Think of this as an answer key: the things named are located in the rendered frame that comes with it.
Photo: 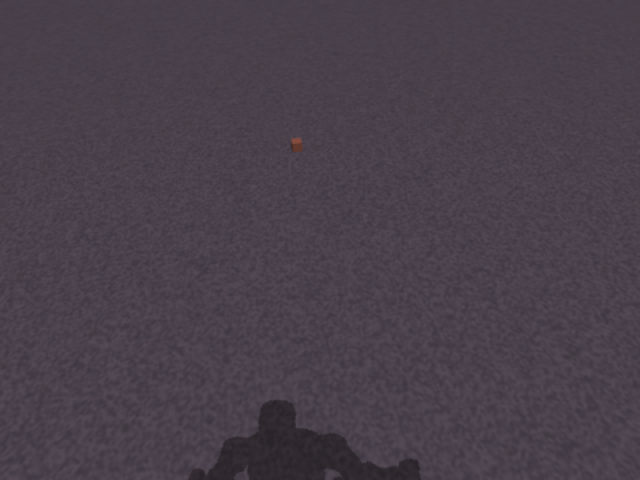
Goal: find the cube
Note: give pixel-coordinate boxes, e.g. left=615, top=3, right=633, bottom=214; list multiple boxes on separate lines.
left=291, top=138, right=303, bottom=152

